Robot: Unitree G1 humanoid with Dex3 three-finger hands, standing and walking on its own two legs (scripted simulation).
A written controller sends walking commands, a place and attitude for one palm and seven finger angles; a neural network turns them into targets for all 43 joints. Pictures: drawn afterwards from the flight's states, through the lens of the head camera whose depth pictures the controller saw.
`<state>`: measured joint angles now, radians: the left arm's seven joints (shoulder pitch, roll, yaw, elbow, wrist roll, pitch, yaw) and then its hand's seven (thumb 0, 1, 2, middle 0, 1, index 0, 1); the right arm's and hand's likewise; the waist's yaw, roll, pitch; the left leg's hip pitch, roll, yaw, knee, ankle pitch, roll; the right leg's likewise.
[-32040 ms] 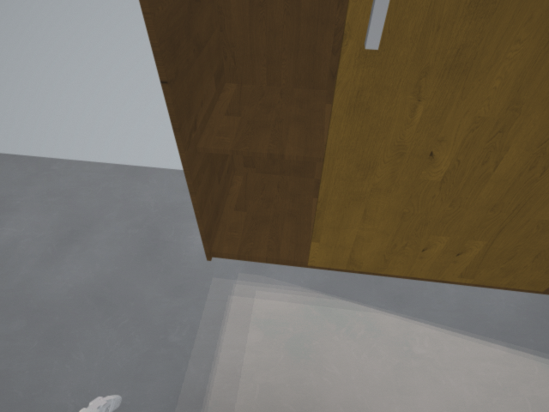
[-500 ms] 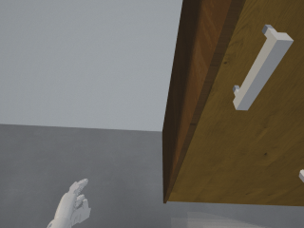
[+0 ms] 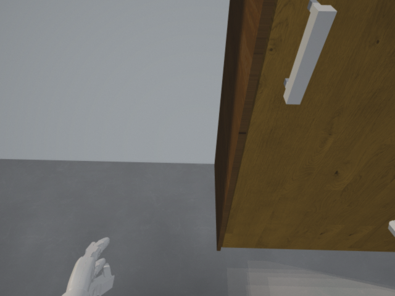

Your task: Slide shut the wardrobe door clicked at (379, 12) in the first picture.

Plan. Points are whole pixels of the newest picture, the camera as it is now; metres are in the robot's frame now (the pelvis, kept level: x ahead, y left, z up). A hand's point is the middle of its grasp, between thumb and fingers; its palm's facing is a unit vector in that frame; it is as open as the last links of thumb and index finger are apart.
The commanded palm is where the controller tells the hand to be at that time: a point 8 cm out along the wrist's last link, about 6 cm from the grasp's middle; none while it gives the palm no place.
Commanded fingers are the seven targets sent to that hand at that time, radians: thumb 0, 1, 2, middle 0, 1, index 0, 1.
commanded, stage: step back with the hand held close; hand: right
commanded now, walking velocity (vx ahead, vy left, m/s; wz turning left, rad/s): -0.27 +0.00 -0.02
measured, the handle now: (302, 54) +0.45 -0.16 +0.28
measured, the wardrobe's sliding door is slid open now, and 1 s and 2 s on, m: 0.00 0.00 0.00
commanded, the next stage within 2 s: stop stepping back and stand still in 0.38 s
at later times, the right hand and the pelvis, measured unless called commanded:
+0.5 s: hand out of the picture +0.08 -0.27 +0.18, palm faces +0.43 +0.76 -0.48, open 7.4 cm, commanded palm +0.01 -0.31 +0.19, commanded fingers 0.00 -0.90 -0.90 0.20 0.30 0.20 0.30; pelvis -0.11 +0.00 -0.01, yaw -3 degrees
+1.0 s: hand out of the picture +0.00 -0.27 +0.19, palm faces +0.31 +0.79 -0.52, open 7.4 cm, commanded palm -0.03 -0.31 +0.19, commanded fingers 0.00 -0.90 -0.90 0.20 0.30 0.20 0.30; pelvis -0.20 -0.03 +0.01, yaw +6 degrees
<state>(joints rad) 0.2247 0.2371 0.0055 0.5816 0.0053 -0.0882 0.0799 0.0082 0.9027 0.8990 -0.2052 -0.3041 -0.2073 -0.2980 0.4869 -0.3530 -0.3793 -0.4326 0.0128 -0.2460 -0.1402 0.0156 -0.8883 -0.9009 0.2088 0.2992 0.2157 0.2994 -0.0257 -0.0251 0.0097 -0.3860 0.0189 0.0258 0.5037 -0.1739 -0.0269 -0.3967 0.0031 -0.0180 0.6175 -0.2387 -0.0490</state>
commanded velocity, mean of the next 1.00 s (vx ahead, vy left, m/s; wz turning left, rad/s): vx -0.06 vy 0.05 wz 0.02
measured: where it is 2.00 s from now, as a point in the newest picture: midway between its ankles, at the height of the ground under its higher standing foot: outside the picture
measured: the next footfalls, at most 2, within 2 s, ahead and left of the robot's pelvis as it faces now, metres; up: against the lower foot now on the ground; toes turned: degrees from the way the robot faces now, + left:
left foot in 0.14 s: -0.03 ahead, +0.13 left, +0.00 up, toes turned -7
right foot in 0.66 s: -0.08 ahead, -0.13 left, +0.00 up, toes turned +5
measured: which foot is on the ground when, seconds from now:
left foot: down 0.00-0.02, up 0.04-0.12, down 0.14-0.66, up 0.68-0.96, down 0.98-1.00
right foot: down 0.00-0.50, up 0.52-0.64, down 0.66-0.96, up 0.98-1.00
